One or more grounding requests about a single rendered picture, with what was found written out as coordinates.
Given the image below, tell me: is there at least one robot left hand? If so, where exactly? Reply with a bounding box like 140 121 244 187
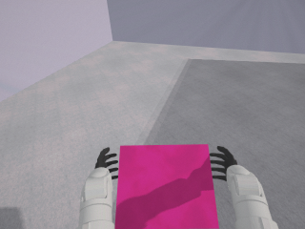
94 147 118 179

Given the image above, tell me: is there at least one robot right hand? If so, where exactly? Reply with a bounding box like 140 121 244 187
209 146 237 181

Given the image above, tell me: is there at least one right robot forearm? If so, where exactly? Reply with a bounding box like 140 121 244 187
226 164 279 229

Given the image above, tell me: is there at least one left robot forearm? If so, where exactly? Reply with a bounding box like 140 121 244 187
76 167 115 229

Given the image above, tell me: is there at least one carton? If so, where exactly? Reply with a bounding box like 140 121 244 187
114 144 219 229

